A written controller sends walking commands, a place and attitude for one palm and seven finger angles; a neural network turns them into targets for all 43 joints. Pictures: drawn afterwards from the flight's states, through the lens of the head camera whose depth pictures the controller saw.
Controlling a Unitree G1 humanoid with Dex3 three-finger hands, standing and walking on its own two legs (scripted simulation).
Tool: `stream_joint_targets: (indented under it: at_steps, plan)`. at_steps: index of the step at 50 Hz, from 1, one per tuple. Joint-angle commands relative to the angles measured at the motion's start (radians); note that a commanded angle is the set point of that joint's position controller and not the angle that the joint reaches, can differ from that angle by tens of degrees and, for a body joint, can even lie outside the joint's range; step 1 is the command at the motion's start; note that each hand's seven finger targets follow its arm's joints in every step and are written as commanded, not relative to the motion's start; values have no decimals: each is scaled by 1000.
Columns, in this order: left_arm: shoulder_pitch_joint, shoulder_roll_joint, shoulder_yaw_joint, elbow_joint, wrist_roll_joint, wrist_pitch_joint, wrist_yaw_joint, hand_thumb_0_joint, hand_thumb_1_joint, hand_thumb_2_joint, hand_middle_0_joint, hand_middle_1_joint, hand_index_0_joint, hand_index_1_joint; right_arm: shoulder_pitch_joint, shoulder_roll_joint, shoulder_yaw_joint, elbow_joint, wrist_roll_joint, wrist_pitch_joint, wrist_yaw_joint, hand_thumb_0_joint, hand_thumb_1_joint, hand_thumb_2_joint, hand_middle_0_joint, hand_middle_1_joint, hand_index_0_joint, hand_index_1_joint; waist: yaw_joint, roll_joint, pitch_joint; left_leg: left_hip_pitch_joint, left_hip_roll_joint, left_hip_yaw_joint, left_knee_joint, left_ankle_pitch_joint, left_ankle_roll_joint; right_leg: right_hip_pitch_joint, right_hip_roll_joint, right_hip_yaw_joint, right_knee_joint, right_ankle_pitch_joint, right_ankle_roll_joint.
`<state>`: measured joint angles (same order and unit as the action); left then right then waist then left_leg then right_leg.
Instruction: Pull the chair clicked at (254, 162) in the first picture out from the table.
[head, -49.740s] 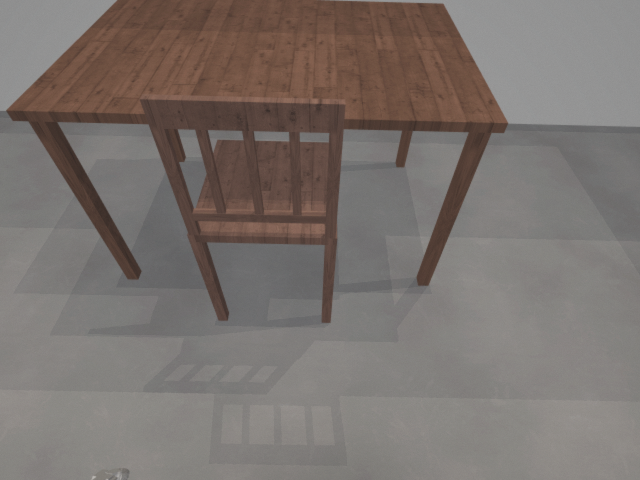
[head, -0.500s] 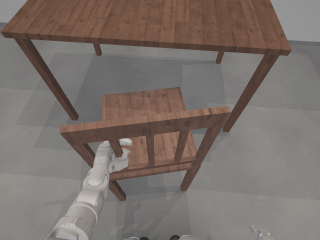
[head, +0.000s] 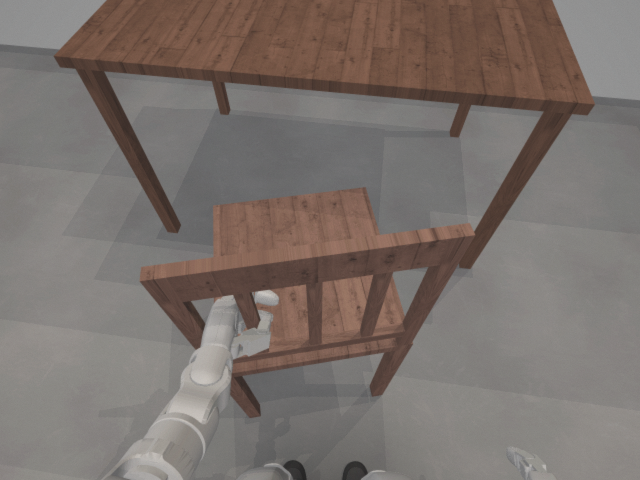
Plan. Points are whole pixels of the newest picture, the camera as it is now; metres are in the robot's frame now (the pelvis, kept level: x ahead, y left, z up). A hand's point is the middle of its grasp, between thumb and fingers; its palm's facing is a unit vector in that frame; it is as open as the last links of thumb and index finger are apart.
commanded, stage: step backward, pulling the chair out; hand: left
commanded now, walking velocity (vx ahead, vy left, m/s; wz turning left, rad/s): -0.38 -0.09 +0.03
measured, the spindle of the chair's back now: (314, 314) +0.36 +0.01 -0.10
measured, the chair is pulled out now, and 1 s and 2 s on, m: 0.39 0.46 0.58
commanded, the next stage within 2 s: stop walking, hand still on the chair in 1.72 s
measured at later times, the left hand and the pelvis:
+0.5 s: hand (263, 351) +0.29 +0.09 -0.07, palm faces -0.04 -0.99 -0.15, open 5.2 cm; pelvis -0.03 -0.01 +0.00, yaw +0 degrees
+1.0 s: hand (245, 385) +0.24 +0.11 -0.07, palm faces -0.19 -0.97 -0.14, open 5.1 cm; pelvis -0.08 +0.04 -0.01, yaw +1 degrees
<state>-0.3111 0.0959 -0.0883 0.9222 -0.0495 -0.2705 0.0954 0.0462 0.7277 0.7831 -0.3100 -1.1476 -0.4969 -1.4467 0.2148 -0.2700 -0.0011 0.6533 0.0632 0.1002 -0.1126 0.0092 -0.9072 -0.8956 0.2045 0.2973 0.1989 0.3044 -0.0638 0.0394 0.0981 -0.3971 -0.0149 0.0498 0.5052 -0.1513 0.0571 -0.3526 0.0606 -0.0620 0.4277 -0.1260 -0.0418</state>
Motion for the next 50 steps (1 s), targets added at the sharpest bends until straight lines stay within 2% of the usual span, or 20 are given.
stream_joint_targets:
  at_steps: [1,4,8,12,15,18,20,22,28,31,34,36,37,38,40,42,44,46,47,50]
  plan:
    - [-237,155,12,-178,27,-50,6,0,900,900,-500,-1450,-500,-1450,-13,-108,-27,-115,-10,-41,-13,0,-900,-900,200,300,200,300,25,25,-330,106,210,-250,-184,-51,42,99,-129,130,71,-135,48]
    - [-234,148,22,-206,27,-43,-1,0,900,900,-500,-1450,-500,-1450,-22,-98,-30,-121,-33,-36,-15,0,-900,-900,200,300,200,300,32,64,-332,97,298,-345,-210,45,80,80,-102,118,235,-209,14]
    - [-208,145,32,-236,37,-38,-7,0,900,900,-500,-1450,-500,-1450,7,-97,-36,-114,-52,-45,-1,0,-900,-900,200,300,200,300,25,48,-370,195,312,-312,-111,295,86,102,-102,117,186,-171,11]
    - [-191,132,35,-271,34,-29,-11,0,900,900,-500,-1450,-500,-1450,-27,-98,-42,-110,-49,-59,-1,0,-900,-900,200,300,200,300,28,46,-305,3,304,-285,-115,34,73,209,-121,119,160,-131,-3]
    - [-161,151,51,-301,28,-31,-6,0,900,900,-500,-1450,-500,-1450,-43,-93,-42,-118,-45,-74,-8,0,-900,-900,200,300,200,300,30,16,-290,-117,230,-239,-89,-230,36,235,-170,184,114,-156,-24]
    - [-139,194,74,-299,32,-38,19,0,900,900,-500,-1450,-500,-1450,2,-84,-51,-97,-34,-87,-5,0,-900,-900,200,300,200,300,23,-181,-290,2,38,-111,267,-349,-52,5,-379,460,-215,-439,-84]
    - [-166,167,65,-264,46,-18,28,0,900,900,-500,-1450,-500,-1450,-25,-71,-45,-78,-37,-97,9,0,-900,-900,200,300,200,300,38,-182,-329,-33,-6,-142,549,-388,-69,82,-457,444,-230,-164,-121]
    - [-181,180,91,-260,49,-8,29,0,900,900,-500,-1450,-500,-1450,-34,-58,-30,-66,-39,-104,15,0,-900,-900,200,300,200,300,32,-132,-372,-60,16,-163,532,-370,-81,203,-420,307,-125,39,-111]
    - [-167,136,65,-216,40,36,21,0,900,900,-500,-1450,-500,-1450,-17,-75,-37,-38,-35,-106,10,0,-900,-900,200,300,200,300,51,-181,-359,-22,26,-108,286,-386,-88,309,-392,240,-92,254,-78]
    - [-151,97,38,-249,49,47,9,0,900,900,-500,-1450,-500,-1450,12,-69,-37,-55,-36,-93,3,0,-900,-900,200,300,200,300,43,-202,-421,18,40,-61,65,-309,-87,394,-355,182,-49,350,-47]
    - [-169,80,-2,-370,45,37,0,0,900,900,-500,-1450,-500,-1450,18,-90,-56,-97,-35,-66,-11,0,-900,-900,200,300,200,300,15,-132,-438,166,131,-60,-193,51,-61,359,-230,76,73,365,31]
    - [-143,24,-51,-414,59,25,-22,0,900,900,-500,-1450,-500,-1450,10,-105,-75,-137,-33,-50,2,0,-900,-900,200,300,200,300,8,-35,-432,243,218,-65,-114,315,-41,248,-139,33,129,283,73]
    - [-197,30,-52,-472,66,12,-30,0,900,900,-500,-1450,-500,-1450,-31,-85,-66,-152,-56,-55,5,0,-900,-900,200,300,200,300,2,127,-402,193,227,-75,-113,395,-46,231,-151,17,209,310,52]
    - [-181,26,-61,-495,69,12,-36,0,900,900,-500,-1450,-500,-1450,-44,-77,-64,-147,-69,-54,5,0,-900,-900,200,300,200,300,4,196,-390,194,257,-101,-110,486,-41,204,-146,5,261,265,48]
    - [-130,32,-37,-470,70,17,-37,0,900,900,-500,-1450,-500,-1450,-43,-69,-62,-147,-74,-64,20,0,-900,-900,200,300,200,300,19,196,-321,187,308,-117,-80,562,-19,128,-117,1,304,-3,33]
    - [-185,27,-30,-446,87,5,-31,0,900,900,-500,-1450,-500,-1450,-11,-65,-71,-115,-73,-82,27,0,-900,-900,200,300,200,300,11,71,-321,250,300,-97,77,719,-32,149,-109,7,193,128,10]
    - [-264,51,-26,-401,99,-5,-25,0,900,900,-500,-1450,-500,-1450,31,-60,-75,-75,-72,-96,26,0,-900,-900,200,300,200,300,-14,-19,-338,213,227,-49,170,554,-83,235,-161,54,104,466,-18]
    - [-252,97,19,-316,88,-13,-17,0,900,900,-500,-1450,-500,-1450,46,-61,-81,-41,-65,-100,14,0,-900,-900,200,300,200,300,-10,-206,-411,88,114,-40,285,-102,-127,319,-313,187,75,755,-105]
    - [-227,112,33,-272,92,-11,-17,0,900,900,-500,-1450,-500,-1450,19,-50,-71,-36,-64,-106,8,0,-900,-900,200,300,200,300,3,-245,-393,43,91,-68,285,-309,-118,276,-353,192,32,677,-104]
    - [-193,99,26,-261,92,-3,-14,0,900,900,-500,-1450,-500,-1450,6,-43,-47,-24,-61,-105,-2,0,-900,-900,200,300,200,300,17,-195,-373,70,85,-51,74,-310,-89,201,-297,126,-9,223,-31]
